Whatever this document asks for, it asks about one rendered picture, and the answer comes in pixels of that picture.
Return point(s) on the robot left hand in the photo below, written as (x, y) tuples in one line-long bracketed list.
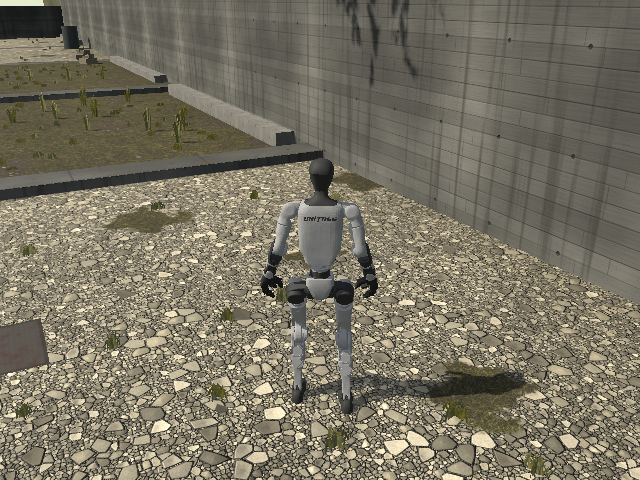
[(272, 283)]

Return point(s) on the robot right hand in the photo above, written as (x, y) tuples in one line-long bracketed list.
[(365, 283)]

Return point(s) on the left robot upper arm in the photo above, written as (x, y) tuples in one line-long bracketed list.
[(289, 211)]

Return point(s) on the right robot upper arm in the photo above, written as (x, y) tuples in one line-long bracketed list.
[(352, 212)]

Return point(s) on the right robot foot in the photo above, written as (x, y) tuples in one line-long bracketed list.
[(346, 405)]

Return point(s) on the robot left forearm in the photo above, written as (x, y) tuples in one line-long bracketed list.
[(272, 263)]

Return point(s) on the left robot shin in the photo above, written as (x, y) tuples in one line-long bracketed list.
[(297, 359)]

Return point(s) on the robot right forearm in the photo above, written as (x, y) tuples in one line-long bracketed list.
[(367, 266)]

